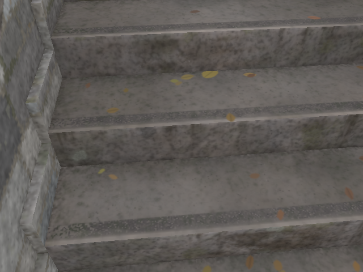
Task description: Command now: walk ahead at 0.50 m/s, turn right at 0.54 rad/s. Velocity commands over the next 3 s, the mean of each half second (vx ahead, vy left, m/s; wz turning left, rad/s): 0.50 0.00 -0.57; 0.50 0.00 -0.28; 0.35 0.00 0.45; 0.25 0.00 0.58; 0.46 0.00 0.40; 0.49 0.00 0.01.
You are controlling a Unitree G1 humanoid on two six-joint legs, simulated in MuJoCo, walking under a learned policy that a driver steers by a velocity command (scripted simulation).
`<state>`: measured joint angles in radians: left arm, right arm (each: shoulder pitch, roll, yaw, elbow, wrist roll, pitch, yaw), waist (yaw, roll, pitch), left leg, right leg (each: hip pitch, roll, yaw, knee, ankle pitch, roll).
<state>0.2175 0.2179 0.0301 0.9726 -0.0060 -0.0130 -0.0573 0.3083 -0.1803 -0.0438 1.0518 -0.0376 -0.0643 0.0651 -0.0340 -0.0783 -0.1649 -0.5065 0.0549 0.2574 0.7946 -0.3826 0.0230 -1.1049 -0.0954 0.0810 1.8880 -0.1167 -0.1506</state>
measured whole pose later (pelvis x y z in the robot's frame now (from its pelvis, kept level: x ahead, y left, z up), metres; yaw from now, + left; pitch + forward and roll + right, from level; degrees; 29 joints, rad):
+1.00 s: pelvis +0.54 -0.21 +0.28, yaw -24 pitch +4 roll +3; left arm 0.27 0.26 0.05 0.98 0.05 -0.07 -0.11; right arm 0.28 -0.19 0.00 0.82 -0.05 -0.04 0.06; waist -0.08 -0.04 -0.15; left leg -0.71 -0.11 0.10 1.09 -0.46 0.12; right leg -0.58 0.10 0.20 1.52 0.05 -0.21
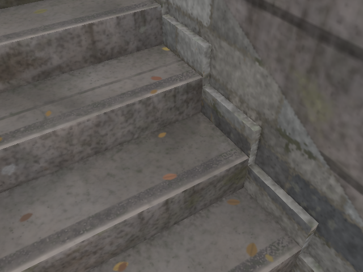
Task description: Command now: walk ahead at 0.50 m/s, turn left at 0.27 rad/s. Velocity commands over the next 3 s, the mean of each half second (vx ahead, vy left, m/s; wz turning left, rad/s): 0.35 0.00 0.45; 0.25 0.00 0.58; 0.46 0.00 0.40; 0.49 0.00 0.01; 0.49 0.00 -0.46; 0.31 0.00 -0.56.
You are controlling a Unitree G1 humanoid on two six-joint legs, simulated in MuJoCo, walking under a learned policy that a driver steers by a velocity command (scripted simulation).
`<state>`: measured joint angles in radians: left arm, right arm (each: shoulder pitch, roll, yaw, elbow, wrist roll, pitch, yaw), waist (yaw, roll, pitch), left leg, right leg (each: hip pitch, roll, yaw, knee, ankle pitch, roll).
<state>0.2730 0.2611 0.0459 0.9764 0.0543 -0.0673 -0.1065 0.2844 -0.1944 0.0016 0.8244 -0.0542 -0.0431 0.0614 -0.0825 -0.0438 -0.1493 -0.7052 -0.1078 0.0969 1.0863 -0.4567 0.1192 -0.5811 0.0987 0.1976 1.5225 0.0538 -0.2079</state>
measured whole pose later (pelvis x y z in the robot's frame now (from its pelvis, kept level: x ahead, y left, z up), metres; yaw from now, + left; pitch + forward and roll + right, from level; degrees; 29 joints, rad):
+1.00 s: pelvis +0.36 +0.10 +0.18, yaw +33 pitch +6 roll +0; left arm 0.20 0.27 0.05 0.83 0.05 -0.07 -0.07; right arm 0.41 -0.23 -0.03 0.99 -0.04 -0.05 0.08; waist -0.03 -0.02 -0.14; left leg -0.61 -0.12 0.02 1.03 -0.53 0.10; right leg -0.86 0.04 0.23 1.89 0.03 -0.15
